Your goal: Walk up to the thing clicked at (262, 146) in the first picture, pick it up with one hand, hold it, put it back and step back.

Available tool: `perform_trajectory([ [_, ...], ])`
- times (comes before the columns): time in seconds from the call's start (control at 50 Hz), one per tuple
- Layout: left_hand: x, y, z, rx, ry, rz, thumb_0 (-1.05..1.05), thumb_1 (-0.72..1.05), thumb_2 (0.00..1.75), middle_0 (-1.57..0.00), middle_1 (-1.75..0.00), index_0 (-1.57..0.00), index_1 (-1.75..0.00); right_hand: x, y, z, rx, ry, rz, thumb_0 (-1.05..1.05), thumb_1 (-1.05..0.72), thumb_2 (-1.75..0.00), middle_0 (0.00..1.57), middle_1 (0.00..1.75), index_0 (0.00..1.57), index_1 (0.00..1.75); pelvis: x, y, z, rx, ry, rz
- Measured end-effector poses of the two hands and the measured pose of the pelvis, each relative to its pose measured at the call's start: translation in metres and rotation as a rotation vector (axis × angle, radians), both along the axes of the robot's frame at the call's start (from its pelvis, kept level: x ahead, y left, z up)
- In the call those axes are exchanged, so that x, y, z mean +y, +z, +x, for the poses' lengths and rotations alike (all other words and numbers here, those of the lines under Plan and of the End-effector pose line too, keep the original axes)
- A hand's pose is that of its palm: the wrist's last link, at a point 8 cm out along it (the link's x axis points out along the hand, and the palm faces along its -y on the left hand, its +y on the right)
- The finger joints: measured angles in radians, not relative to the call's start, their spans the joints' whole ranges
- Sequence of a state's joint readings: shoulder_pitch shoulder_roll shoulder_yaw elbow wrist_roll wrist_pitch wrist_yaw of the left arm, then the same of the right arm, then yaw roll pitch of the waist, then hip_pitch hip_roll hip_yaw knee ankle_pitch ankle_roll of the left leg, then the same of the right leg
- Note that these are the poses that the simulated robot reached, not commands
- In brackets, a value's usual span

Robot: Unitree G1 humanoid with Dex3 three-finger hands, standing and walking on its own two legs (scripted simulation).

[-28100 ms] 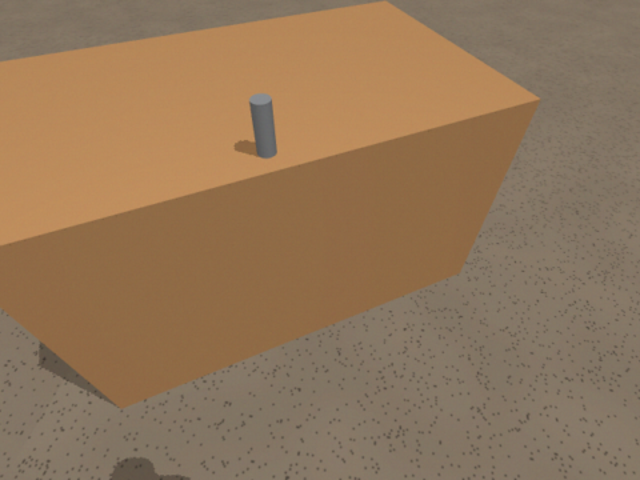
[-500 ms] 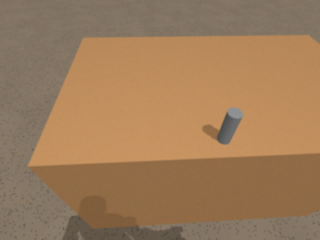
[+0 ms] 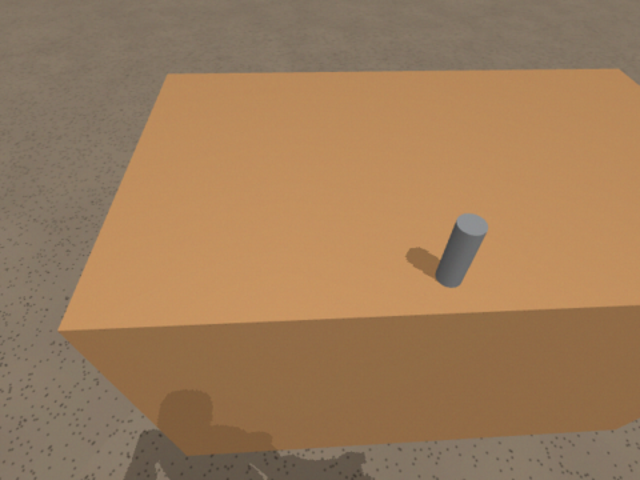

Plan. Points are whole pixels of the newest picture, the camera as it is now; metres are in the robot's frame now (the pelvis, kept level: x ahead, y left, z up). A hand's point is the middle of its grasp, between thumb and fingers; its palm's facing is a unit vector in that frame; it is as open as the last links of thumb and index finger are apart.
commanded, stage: stand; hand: right
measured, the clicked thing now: (459, 252) +0.42 -0.20 +0.03
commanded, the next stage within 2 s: step back in 0.54 s
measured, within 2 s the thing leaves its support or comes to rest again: neither
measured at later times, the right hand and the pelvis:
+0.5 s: hand out of the picture +0.07 -0.25 -0.16, palm faces -0.03 +0.94 -0.34, open 7.4 cm; pelvis +0.00 +0.00 +0.00, yaw +0 degrees
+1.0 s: hand out of the picture +0.02 -0.26 -0.17, palm faces -0.06 +0.91 -0.42, open 7.4 cm; pelvis -0.08 +0.02 -0.03, yaw +2 degrees
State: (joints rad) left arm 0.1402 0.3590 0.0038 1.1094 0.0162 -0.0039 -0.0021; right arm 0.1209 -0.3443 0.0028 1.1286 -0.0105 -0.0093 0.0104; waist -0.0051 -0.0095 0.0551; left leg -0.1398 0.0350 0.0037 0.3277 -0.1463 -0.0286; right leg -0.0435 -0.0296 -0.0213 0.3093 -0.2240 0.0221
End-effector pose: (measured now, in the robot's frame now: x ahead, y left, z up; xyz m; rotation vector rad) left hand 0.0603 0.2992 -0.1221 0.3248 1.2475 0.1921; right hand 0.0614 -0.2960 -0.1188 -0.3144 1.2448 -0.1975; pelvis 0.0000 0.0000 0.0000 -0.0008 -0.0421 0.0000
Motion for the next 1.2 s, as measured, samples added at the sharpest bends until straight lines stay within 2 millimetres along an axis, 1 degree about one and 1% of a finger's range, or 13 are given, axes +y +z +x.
perform_trajectory([
  [0.56,0.001,0.001,0.000,0.007,0.018,0.001,0.01,0.90,0.90,-0.21,-0.30,-0.21,-0.30,0.000,-0.002,0.005,0.004,0.006,0.006,0.01,-0.90,-0.90,0.21,0.30,0.20,0.30,-0.001,-0.001,0.002,0.008,0.004,0.003],
  [0.62,0.005,-0.001,0.000,-0.007,0.035,0.013,0.01,0.90,0.90,-0.21,-0.30,-0.21,-0.30,-0.004,-0.004,0.007,0.000,0.000,0.003,0.01,-0.90,-0.90,0.21,0.30,0.20,0.30,-0.001,-0.004,-0.007,0.010,0.007,-0.002],
  [0.72,0.013,-0.005,-0.001,-0.028,0.030,0.044,0.01,0.90,0.90,-0.21,-0.30,-0.21,-0.30,-0.015,-0.009,0.008,-0.026,0.006,-0.017,0.01,-0.90,-0.90,0.21,0.30,0.20,0.30,-0.004,-0.014,-0.027,0.012,0.009,-0.001],
  [0.82,0.014,-0.010,-0.011,-0.058,0.011,0.061,0.01,0.90,0.90,-0.21,-0.30,-0.21,-0.30,-0.027,-0.015,0.004,-0.059,0.019,-0.040,0.01,-0.90,-0.90,0.21,0.30,0.20,0.30,-0.007,-0.026,-0.048,0.002,0.019,-0.006],
  [0.88,0.016,-0.011,-0.020,-0.063,-0.011,0.060,0.01,0.90,0.90,-0.21,-0.30,-0.21,-0.30,-0.026,-0.014,-0.004,-0.061,0.022,-0.052,0.01,-0.90,-0.90,0.21,0.30,0.20,0.30,-0.001,-0.028,-0.058,-0.001,0.016,0.008],
  [0.92,0.019,-0.012,-0.024,-0.064,-0.021,0.058,0.01,0.90,0.90,-0.21,-0.30,-0.21,-0.30,-0.022,-0.012,-0.013,-0.062,0.019,-0.056,0.01,-0.90,-0.90,0.20,0.30,0.20,0.30,0.006,-0.028,-0.065,0.006,0.020,0.007],
  [0.98,0.029,-0.017,-0.025,-0.089,-0.027,0.050,0.01,0.90,0.90,-0.21,-0.30,-0.21,-0.30,-0.012,-0.011,-0.034,-0.035,0.034,-0.073,0.01,-0.91,-0.90,0.20,0.30,0.20,0.30,0.016,-0.030,-0.074,0.020,0.035,0.002],
  [1.04,0.042,-0.027,-0.026,-0.127,-0.014,0.033,0.01,0.90,0.90,-0.21,-0.30,-0.21,-0.30,0.001,-0.013,-0.059,0.011,0.057,-0.101,0.01,-0.90,-0.90,0.20,0.30,0.20,0.30,0.027,-0.036,-0.086,0.016,0.046,0.010],
  [1.12,0.048,-0.027,-0.041,-0.107,0.004,0.027,0.01,0.90,0.90,-0.21,-0.30,-0.21,-0.30,0.018,-0.003,-0.090,0.054,0.050,-0.089,0.01,-0.90,-0.90,0.21,0.30,0.20,0.30,0.032,-0.026,-0.100,0.011,0.039,-0.014],
  [1.2,0.048,-0.022,-0.063,-0.074,-0.008,0.015,0.01,0.90,0.90,-0.21,-0.30,-0.20,-0.30,0.025,0.006,-0.106,0.036,0.028,-0.094,0.01,-0.90,-0.90,0.21,0.30,0.20,0.30,0.035,-0.017,-0.113,0.019,0.012,-0.026],
])
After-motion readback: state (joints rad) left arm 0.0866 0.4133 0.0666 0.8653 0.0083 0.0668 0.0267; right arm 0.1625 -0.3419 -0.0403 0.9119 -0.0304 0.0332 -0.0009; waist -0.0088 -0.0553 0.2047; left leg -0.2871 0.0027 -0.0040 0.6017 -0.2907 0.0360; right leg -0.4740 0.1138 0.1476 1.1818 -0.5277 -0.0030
